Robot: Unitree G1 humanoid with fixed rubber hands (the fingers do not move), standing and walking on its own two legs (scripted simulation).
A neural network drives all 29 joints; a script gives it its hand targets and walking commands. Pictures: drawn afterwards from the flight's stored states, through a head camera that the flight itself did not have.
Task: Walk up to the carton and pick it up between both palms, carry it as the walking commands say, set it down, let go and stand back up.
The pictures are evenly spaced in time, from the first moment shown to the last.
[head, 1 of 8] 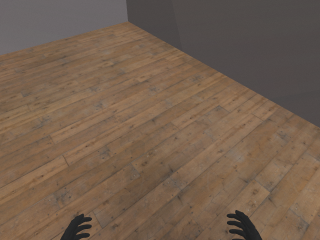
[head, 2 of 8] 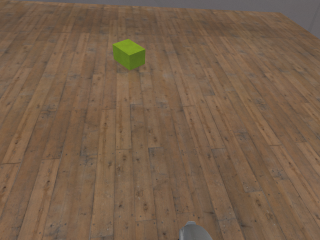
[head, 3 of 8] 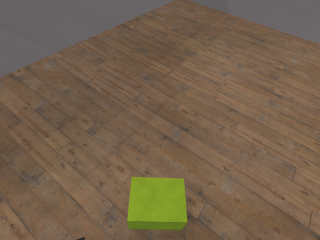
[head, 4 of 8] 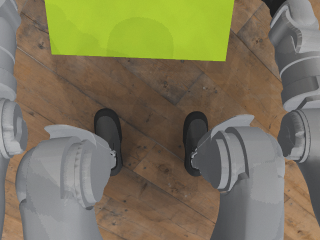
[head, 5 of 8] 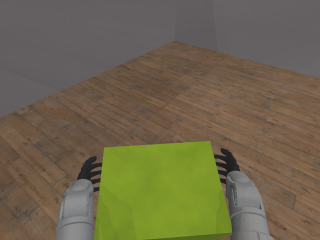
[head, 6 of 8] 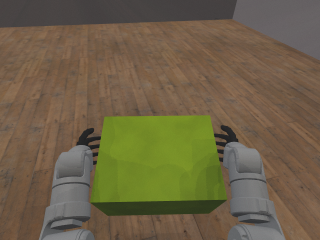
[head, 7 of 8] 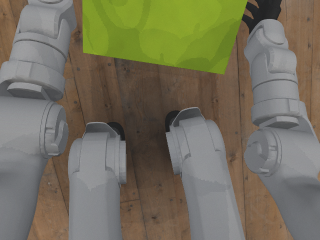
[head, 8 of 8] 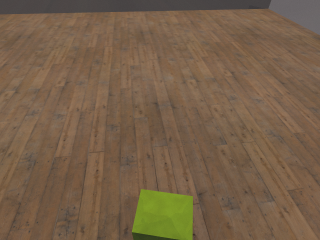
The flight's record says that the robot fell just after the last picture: no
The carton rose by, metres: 0.72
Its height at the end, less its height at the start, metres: +0.00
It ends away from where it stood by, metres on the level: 1.45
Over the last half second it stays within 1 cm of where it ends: yes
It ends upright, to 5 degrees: yes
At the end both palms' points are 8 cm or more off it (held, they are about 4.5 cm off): yes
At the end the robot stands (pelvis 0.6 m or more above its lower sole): yes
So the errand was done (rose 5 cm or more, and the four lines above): yes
